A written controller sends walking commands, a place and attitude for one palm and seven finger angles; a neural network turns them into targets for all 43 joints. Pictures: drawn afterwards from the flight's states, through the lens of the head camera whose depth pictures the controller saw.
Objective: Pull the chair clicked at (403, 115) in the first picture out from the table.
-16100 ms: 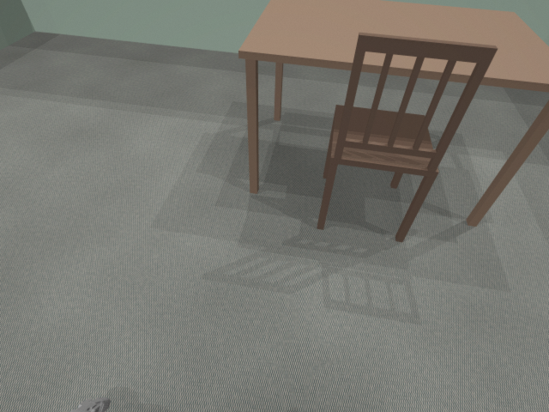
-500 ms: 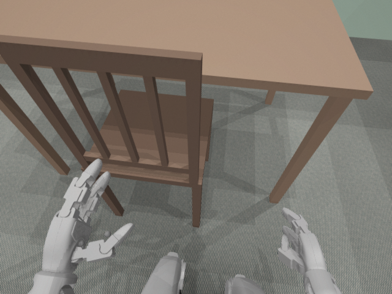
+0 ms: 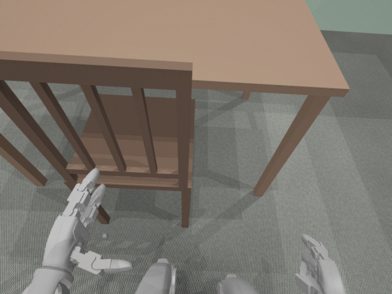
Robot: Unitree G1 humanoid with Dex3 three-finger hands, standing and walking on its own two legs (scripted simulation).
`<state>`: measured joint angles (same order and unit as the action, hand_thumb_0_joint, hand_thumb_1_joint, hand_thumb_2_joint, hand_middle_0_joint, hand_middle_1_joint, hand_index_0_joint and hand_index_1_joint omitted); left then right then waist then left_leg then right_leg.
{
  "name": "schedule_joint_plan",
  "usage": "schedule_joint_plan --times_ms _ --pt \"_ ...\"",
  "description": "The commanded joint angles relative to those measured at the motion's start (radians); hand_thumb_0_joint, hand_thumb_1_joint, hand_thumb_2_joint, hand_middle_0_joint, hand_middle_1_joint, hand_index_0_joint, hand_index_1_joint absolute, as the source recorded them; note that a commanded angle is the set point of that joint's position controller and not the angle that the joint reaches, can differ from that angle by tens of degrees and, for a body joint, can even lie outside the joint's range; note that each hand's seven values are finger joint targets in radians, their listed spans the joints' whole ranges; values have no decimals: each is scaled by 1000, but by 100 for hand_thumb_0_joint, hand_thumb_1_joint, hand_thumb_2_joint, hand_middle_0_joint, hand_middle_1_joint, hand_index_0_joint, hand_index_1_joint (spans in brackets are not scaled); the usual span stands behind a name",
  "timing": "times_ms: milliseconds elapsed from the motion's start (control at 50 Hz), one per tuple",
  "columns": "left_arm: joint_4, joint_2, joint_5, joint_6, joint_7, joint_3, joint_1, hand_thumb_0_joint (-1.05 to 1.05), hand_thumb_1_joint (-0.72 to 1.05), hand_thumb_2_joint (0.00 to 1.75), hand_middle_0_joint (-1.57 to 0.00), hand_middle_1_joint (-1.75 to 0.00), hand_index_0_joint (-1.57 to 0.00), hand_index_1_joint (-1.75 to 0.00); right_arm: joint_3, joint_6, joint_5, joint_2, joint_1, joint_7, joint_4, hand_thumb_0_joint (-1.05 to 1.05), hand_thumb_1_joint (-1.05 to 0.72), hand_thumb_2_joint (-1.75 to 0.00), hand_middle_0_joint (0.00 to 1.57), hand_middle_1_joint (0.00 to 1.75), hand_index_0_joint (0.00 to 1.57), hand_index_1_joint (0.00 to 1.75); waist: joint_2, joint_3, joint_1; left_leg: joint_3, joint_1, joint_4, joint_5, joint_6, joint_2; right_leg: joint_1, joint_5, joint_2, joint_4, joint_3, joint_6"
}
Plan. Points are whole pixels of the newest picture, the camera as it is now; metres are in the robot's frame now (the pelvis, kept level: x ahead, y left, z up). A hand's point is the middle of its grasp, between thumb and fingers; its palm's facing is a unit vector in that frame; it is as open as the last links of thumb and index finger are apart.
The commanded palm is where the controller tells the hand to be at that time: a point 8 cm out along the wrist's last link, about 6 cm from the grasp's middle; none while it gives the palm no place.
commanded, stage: raise the hand toward the chair's back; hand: left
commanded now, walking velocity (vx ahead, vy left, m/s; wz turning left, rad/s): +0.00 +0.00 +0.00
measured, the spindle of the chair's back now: (108, 135) +0.46 +0.23 +0.01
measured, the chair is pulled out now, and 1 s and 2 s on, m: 0.00 0.00 0.00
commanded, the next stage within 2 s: aim the fingers beside a spindle in 0.94 s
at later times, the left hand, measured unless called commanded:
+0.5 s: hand (72, 210) +0.25 +0.23 +0.07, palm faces +0.04 -1.00 -0.07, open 16.9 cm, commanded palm +0.23 +0.28 +0.06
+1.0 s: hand (87, 216) +0.25 +0.20 +0.06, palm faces -0.01 -1.00 -0.04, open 16.9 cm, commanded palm +0.23 +0.26 +0.06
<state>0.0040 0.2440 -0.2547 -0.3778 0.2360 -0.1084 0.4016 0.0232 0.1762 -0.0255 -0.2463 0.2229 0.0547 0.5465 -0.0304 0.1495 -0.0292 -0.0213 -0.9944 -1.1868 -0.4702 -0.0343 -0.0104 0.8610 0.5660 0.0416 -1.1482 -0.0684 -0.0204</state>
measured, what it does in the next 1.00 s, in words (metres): stands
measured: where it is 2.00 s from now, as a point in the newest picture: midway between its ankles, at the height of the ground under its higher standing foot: outside the picture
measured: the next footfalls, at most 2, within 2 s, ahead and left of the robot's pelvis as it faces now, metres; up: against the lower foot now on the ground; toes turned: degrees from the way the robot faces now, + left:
none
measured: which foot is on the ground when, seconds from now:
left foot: down 0.00-1.00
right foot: down 0.00-1.00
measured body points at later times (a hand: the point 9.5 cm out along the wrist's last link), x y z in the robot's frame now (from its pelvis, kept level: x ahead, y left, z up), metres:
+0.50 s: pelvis +0.01 +0.01 +0.01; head +0.07 +0.03 +0.46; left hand +0.24 +0.28 +0.07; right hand +0.19 -0.22 -0.06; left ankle +0.06 +0.09 -0.64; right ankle +0.00 -0.11 -0.64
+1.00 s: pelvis +0.01 +0.00 +0.02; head +0.07 +0.01 +0.46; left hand +0.24 +0.26 +0.06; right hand +0.19 -0.24 -0.06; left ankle +0.06 +0.09 -0.64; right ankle +0.00 -0.11 -0.64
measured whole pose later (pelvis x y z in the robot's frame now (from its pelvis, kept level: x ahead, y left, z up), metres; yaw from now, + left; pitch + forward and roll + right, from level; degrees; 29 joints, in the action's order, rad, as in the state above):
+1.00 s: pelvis +0.01 +0.00 +0.02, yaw +1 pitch +15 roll -4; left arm -0.07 0.28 -0.29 -0.35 0.29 -0.19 0.32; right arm -0.02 0.17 -0.03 -0.24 0.23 0.04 0.54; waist -0.04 0.15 -0.02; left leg -0.03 -0.91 -1.11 -0.46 -0.03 0.00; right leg 0.77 0.55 0.04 -1.06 -0.07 -0.02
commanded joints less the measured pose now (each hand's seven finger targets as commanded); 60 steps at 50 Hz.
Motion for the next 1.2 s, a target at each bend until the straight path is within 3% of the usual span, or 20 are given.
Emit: schedule_joint_plan --times_ms 0,40,100,160,200,280,320,420,500,580,660,680,720,840,920,1020,1100,1120,1180 --pt "316 131 -32 -97 -72 -147 -44 0 -48 31 -6 -8 -6 -8 30 54 5 -103 -51 10 -160 0 -90 -90 20 30 20 30 -94 251 29 -53 362 221 236 7 -9 -61 -215 -5 185 -4 -13" --pt "250 98 -13 -103 -88 -111 -57 0 -50 30 -6 -8 -6 -8 26 47 11 -104 -50 1 -150 0 -90 -90 20 30 20 30 -72 184 5 -70 349 224 211 12 -16 -11 -190 -3 182 -15 -11" --pt "149 80 12 -83 -46 -58 -84 0 -50 30 -6 -8 -6 -8 19 35 10 -126 -44 -6 -157 0 -90 -90 20 30 20 30 -52 122 -21 -79 309 224 138 10 -17 36 -146 -2 187 -16 -8" --pt "116 111 3 -37 24 -61 -99 0 -50 30 -6 -8 -6 -8 14 28 -1 -142 -35 -1 -181 0 -90 -90 20 30 20 30 -32 143 -13 -82 307 246 100 7 -12 -6 -131 -1 210 -10 -10" --pt "160 149 -11 -18 49 -99 -123 0 -50 30 -6 -8 -6 -8 13 27 -5 -143 -30 4 -192 0 -90 -90 20 30 20 30 -58 207 -1 -77 353 251 148 6 -8 -49 -165 -3 218 -7 -11" --pt "257 211 -43 -34 22 -199 -152 0 -50 30 -6 -8 -6 -8 10 33 2 -127 -35 12 -183 0 -90 -90 20 30 20 30 -84 275 26 -80 420 251 262 13 -13 -85 -227 2 211 -11 -13" --pt "259 184 -41 -57 -1 -186 -163 0 -50 30 -6 -8 -6 -8 7 36 5 -117 -33 7 -169 0 -90 -90 20 30 20 30 -110 245 18 -90 441 258 281 23 -19 -55 -224 0 206 -18 -14" --pt "92 159 -26 -54 23 -154 -198 0 -50 30 -6 -8 -6 -8 6 32 4 -139 -27 1 -146 0 -90 -90 20 30 20 30 -60 149 -17 -92 352 258 162 17 -16 -8 -162 1 215 -19 -10" --pt "88 154 -45 -2 89 -137 -142 0 -50 30 -6 -8 -6 -8 14 37 -11 -151 -22 1 -172 0 -90 -90 20 30 20 30 -67 222 4 -79 389 272 201 10 -9 -80 -193 -2 243 -9 -10" --pt "174 219 -56 -8 59 -212 -135 0 -50 30 -6 -8 -6 -8 19 45 -5 -142 -27 4 -168 0 -90 -90 20 30 20 30 -68 266 27 -72 421 269 297 11 -10 -122 -254 -1 239 -8 -11" --pt "181 184 -54 -74 -1 -201 -175 0 -50 30 -6 -8 -6 -8 17 47 3 -127 -28 -3 -146 0 -90 -90 20 30 20 30 -69 188 6 -74 391 264 236 16 -14 -57 -203 -1 230 -14 -10" --pt "155 200 -45 -85 -11 -216 -178 0 -50 30 -6 -8 -6 -8 18 47 7 -130 -32 -3 -137 0 -90 -90 20 30 20 30 -63 170 7 -72 366 257 224 14 -14 -48 -196 -1 227 -10 -11" --pt "102 165 -36 -92 -6 -180 -178 0 -50 30 -6 -8 -6 -8 17 45 6 -135 -29 -8 -138 0 -90 -90 20 30 20 30 -57 147 -6 -70 340 252 173 13 -12 -23 -164 -4 225 -9 -9" --pt "125 183 -49 -44 65 -162 -151 0 -50 30 -6 -8 -6 -8 21 40 -8 -146 -24 -4 -169 0 -90 -90 20 30 20 30 -61 247 6 -49 367 249 218 2 -3 -119 -224 -9 249 13 -5" --pt "180 200 -61 -54 47 -193 -169 0 -50 30 -6 -8 -6 -8 18 43 -6 -134 -29 4 -159 0 -90 -90 20 30 20 30 -58 244 6 -53 378 245 244 1 -5 -117 -243 -7 245 10 -5" --pt "98 174 -51 -83 22 -187 -196 0 -50 30 -6 -8 -6 -8 12 41 0 -129 -34 3 -140 0 -90 -90 20 30 20 30 -35 160 -9 -52 315 227 185 2 -3 -65 -194 -7 241 11 -3" --pt "74 130 -45 -71 60 -122 -185 0 -50 30 -6 -8 -6 -8 14 43 -2 -136 -28 -2 -149 0 -90 -90 20 30 20 30 -45 208 -14 -43 319 207 201 -3 0 -73 -222 -11 232 23 -1" --pt "77 145 -47 -64 67 -133 -171 0 -50 30 -6 -8 -6 -8 16 43 -4 -137 -28 -2 -152 0 -90 -90 20 30 20 30 -47 222 -4 -42 320 208 202 -1 0 -89 -224 -12 235 26 -2" --pt "115 142 -43 -58 70 -108 -212 0 -50 30 -6 -8 -6 -8 15 45 -3 -138 -28 1 -159 0 -90 -90 20 30 20 30 -40 237 -11 -45 327 197 225 -6 -2 -87 -248 -11 225 29 -1"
